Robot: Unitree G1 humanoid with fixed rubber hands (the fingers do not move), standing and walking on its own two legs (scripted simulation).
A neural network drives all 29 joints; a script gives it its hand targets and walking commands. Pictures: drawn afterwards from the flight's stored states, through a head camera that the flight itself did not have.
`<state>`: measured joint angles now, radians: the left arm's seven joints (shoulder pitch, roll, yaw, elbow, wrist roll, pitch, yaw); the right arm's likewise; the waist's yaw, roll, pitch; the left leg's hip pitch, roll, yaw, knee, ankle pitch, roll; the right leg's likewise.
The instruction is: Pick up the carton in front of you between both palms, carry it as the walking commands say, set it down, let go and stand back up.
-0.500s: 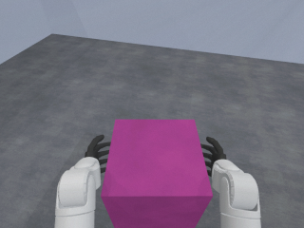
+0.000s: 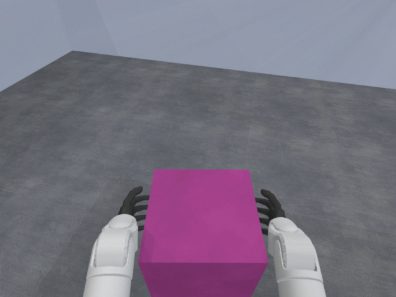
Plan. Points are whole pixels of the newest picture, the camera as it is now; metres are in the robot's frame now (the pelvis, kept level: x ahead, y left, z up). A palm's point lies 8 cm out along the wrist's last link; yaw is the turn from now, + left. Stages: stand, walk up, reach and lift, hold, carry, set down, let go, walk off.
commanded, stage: carry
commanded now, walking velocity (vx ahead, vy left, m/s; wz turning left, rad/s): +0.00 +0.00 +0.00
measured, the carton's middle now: (201, 239) +0.28 +0.00 -0.04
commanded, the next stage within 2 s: hold in 0.80 s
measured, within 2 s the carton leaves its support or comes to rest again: neither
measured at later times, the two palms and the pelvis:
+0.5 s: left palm (125, 230) +0.26 +0.15 +0.04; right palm (276, 232) +0.26 -0.15 +0.04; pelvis -0.02 +0.00 +0.00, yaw +0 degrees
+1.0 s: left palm (120, 242) +0.23 +0.15 +0.04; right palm (279, 244) +0.23 -0.14 +0.04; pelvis -0.04 +0.00 +0.01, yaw +0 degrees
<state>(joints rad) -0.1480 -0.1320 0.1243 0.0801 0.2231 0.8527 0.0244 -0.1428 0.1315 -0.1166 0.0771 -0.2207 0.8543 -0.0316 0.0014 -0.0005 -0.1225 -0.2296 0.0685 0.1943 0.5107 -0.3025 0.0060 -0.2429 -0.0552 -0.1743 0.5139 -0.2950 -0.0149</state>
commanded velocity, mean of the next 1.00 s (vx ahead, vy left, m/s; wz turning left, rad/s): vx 0.00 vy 0.00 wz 0.00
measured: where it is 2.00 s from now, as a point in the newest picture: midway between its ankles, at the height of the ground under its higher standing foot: outside the picture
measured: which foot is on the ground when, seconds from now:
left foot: down 0.00-1.00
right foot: down 0.00-1.00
